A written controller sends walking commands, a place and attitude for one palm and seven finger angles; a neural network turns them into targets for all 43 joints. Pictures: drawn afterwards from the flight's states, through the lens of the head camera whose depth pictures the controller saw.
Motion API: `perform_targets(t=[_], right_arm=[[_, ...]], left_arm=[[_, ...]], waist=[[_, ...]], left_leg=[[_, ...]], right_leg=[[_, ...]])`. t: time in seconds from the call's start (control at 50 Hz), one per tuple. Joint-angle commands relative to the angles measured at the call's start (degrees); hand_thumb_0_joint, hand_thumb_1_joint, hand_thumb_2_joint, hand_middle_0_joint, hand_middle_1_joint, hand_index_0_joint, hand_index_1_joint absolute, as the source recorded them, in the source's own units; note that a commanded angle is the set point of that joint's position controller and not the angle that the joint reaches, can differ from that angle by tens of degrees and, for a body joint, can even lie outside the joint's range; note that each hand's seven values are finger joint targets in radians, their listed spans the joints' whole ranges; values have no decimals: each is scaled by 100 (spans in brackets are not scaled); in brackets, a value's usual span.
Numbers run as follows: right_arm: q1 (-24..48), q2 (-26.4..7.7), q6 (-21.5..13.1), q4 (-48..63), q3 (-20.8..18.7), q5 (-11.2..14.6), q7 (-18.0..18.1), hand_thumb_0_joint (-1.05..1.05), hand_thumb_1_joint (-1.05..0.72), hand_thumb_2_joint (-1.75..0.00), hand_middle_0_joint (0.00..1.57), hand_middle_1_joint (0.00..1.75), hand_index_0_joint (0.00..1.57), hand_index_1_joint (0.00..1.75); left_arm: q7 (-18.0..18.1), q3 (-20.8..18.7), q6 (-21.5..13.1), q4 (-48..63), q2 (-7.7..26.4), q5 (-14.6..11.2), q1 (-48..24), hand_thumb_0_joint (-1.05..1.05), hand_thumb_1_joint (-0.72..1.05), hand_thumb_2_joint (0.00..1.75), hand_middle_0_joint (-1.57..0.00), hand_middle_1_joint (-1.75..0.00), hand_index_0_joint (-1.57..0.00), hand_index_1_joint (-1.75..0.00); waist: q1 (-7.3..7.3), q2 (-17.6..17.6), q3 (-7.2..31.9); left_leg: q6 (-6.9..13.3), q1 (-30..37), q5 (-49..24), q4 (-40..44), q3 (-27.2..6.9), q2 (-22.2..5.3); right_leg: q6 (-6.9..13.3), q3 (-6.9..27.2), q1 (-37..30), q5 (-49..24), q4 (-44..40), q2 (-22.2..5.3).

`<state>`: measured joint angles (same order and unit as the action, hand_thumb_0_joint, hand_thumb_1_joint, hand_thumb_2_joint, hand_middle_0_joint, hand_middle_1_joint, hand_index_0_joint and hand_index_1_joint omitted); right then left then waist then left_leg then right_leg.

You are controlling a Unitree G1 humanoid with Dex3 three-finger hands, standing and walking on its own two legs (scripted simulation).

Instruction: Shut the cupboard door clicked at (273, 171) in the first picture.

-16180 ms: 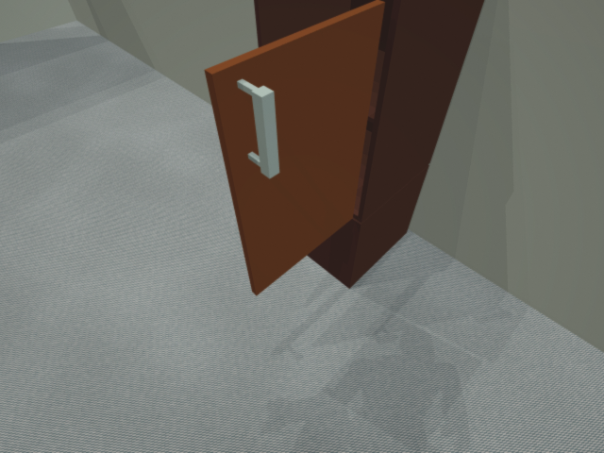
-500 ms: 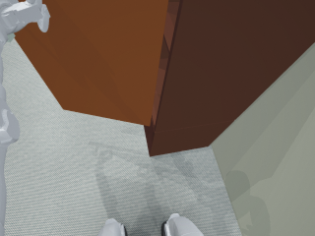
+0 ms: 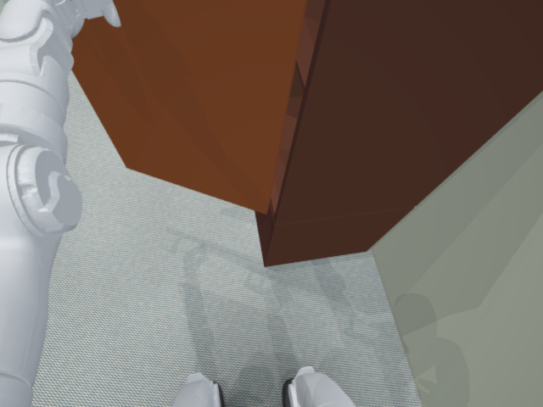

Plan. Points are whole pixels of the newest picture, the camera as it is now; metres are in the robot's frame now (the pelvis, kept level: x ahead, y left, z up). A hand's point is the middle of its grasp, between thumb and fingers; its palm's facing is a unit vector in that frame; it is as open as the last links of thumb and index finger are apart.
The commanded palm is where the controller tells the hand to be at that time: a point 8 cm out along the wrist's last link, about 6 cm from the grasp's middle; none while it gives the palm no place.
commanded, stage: pull the fist back off the door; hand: left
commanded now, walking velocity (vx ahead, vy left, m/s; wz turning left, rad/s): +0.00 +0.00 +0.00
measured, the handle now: out of the picture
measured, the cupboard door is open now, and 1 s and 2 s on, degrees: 62 59 59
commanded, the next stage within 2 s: draw the hand back to the body in 0.74 s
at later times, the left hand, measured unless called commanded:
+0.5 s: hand (116, 17) +0.56 +0.11 +0.19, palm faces +0.03 -1.00 +0.01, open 3.1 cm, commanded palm +0.52 +0.16 +0.20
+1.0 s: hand (100, 43) +0.49 +0.12 +0.21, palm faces +0.02 -1.00 +0.01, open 3.1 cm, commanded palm +0.45 +0.18 +0.20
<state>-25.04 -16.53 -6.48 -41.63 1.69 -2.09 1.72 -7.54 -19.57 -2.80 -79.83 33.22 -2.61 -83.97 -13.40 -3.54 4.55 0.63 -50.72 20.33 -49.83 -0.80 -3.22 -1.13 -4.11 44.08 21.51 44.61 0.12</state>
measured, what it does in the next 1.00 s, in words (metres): stands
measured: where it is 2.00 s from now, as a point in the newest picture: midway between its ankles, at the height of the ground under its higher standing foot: outside the picture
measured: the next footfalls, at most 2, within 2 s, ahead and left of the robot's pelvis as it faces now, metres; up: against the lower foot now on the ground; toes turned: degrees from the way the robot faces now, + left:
none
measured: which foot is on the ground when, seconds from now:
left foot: down 0.00-1.00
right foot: down 0.00-1.00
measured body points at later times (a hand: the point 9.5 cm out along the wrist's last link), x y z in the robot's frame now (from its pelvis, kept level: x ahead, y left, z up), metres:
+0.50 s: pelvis +0.03 -0.01 +0.02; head +0.11 -0.02 +0.47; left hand +0.55 +0.17 +0.19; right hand -0.05 -0.27 -0.09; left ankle +0.02 +0.11 -0.69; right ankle -0.01 -0.14 -0.69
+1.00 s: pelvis +0.01 -0.02 +0.03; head +0.05 -0.03 +0.48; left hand +0.49 +0.17 +0.21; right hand +0.09 -0.28 -0.09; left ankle +0.02 +0.11 -0.69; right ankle -0.01 -0.14 -0.69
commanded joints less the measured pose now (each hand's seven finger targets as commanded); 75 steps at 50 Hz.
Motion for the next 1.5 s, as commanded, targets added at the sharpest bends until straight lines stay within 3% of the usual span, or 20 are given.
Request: perform_targets(t=[0.0,0.1,0.18,0.28,0.32,0.4,0.46,0.52,0.58,0.64,0.84,0.9,0.94,1.04,1.1,1.14,1.34,1.36,1.4,1.48], right_arm=[[-1790,-999,104,114,-388,-222,-273,0,-90,-90,20,30,20,30],[-1768,-1034,266,238,-421,-94,-237,0,-90,-90,20,30,20,30],[-1707,-965,336,370,-453,-28,-207,0,-90,-90,20,30,20,30],[-1557,-895,378,380,-546,50,-194,0,-90,-90,20,30,20,30],[-1476,-898,371,375,-556,87,-172,0,-90,-90,20,30,20,30],[-1308,-820,343,403,-599,138,-179,0,-90,-90,20,30,20,30],[-1090,-800,323,366,-617,178,-174,0,-90,-90,20,30,20,30],[-833,-769,300,487,-600,222,-139,0,-90,-90,20,30,20,30],[-580,-720,294,563,-608,275,-127,0,-90,-90,20,30,20,30],[-285,-683,312,653,-564,342,-88,0,-90,-90,20,30,20,30],[49,-680,188,465,-416,374,58,0,-90,-90,20,30,20,30],[82,-713,171,649,-410,354,30,0,-90,-90,20,30,20,30],[221,-663,179,817,-395,394,20,0,-90,-90,20,30,20,30],[529,-677,264,1176,-394,518,76,0,-90,-90,20,30,20,30],[731,-655,269,1263,-400,555,166,0,-90,-90,20,30,20,30],[925,-569,196,1274,-387,574,213,0,-90,-90,20,30,20,30],[1629,-499,-73,1376,-250,668,392,0,-90,-90,20,30,20,30],[1680,-358,-118,1490,-207,552,374,0,-90,-90,20,30,20,30],[1764,-403,-34,1379,-201,506,387,0,-90,-90,20,30,20,30],[1984,-351,98,1384,-180,459,406,0,-90,-90,20,30,20,30]], left_arm=[[1252,6,-655,1330,826,736,-3269,0,90,90,-130,-150,-130,-150],[550,-254,-752,1030,1303,559,-2760,0,90,90,-130,-150,-130,-150],[281,-574,-867,1418,1493,365,-1910,0,90,90,-130,-150,-130,-150],[230,-385,-971,2031,859,56,-1294,0,90,90,-130,-150,-130,-150],[270,-545,-1037,2345,1008,-12,-1110,0,90,90,-130,-150,-130,-150],[310,-222,-1091,2867,505,-76,-561,0,90,90,-130,-150,-130,-150],[314,-248,-1010,2884,371,-164,-308,0,90,90,-130,-150,-130,-150],[313,-275,-1038,3447,387,-234,-121,0,90,90,-130,-150,-130,-150],[298,-114,-978,3743,85,-339,406,0,90,90,-130,-150,-130,-150],[232,197,-812,3867,-289,-462,568,0,90,90,-130,-150,-130,-150],[301,602,-811,2949,-503,-444,-662,0,90,90,-130,-150,-130,-150],[215,118,-949,3001,-78,-474,257,0,90,90,-130,-150,-130,-150],[97,89,-978,3185,-116,-504,858,0,90,90,-130,-150,-130,-150],[-100,-198,-733,4366,128,-755,2040,0,90,90,-130,-150,-130,-150],[-145,-93,-618,5394,119,-859,2258,0,90,90,-130,-150,-130,-150],[-166,13,-580,6109,-17,-922,2382,0,90,90,-130,-150,-130,-150],[-462,239,346,7370,-456,-1231,4226,0,90,90,-116,-135,-116,-135],[179,561,-73,8031,-370,-606,4445,0,90,90,-113,-132,-113,-132],[686,644,-154,7799,-687,-496,5435,0,90,90,-108,-126,-108,-126],[1038,437,-284,8431,-507,-338,5644,0,90,90,-97,-114,-97,-114]], waist=[[-589,-651,2779],[-338,-549,2891],[32,-430,3028],[121,-202,2600],[226,-264,2626],[349,-459,2658],[410,-169,2377],[545,-299,2571],[637,-48,2510],[629,133,2164],[287,386,1520],[720,57,2189],[874,260,2283],[1157,655,1960],[1142,473,1795],[1197,-3,1788],[1379,19,1064],[1309,-147,529],[1345,604,301],[1366,451,388]], left_leg=[[43,3209,-2092,426,-455,105],[85,3008,-1881,667,-233,161],[95,2976,-2160,822,-82,181],[107,3186,-2135,1044,71,179],[110,3298,-2195,1119,88,192],[85,3739,-2730,1125,134,202],[92,3650,-2616,1189,181,218],[96,3858,-2922,1219,201,247],[107,3981,-3151,1228,241,246],[122,3891,-2914,1326,295,281],[114,3628,-1497,1404,153,329],[77,3751,-1815,1404,150,354],[91,3665,-1976,1440,209,347],[154,3504,-1917,1697,341,334],[189,3722,-1715,1815,375,320],[174,4006,-1727,1903,334,324],[124,4336,-1445,2260,225,326],[121,4424,-1320,2410,299,389],[110,4359,-1114,2605,221,300],[107,4684,-1195,2799,293,271]], right_leg=[[107,34,68,-1451,-601,283],[162,183,-747,-1770,-796,290],[148,227,-1416,-2335,-887,325],[119,196,-1626,-2481,-1115,371],[134,208,-1809,-2587,-1141,367],[162,148,-1940,-2918,-1101,357],[149,163,-2011,-3011,-1157,344],[154,181,-2289,-3340,-1103,305],[149,186,-2465,-3625,-1114,291],[129,188,-2533,-3631,-1178,250],[102,270,-1848,-2276,-1324,138],[186,245,-2330,-2413,-1146,119],[178,248,-2590,-2702,-1113,124],[136,261,-3126,-2934,-1302,140],[108,286,-3156,-2611,-1481,138],[153,277,-3114,-2468,-1545,170],[166,135,-3011,-1834,-1840,131],[154,278,-2791,-1573,-2167,40],[145,184,-2943,-1278,-2270,60],[133,231,-3222,-1310,-2416,39]])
